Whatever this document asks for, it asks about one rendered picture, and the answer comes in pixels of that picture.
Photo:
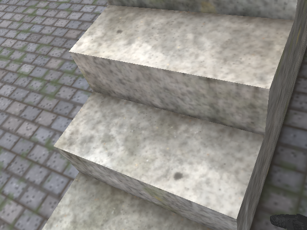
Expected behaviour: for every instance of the robot right hand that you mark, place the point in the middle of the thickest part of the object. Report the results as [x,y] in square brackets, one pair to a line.
[289,222]

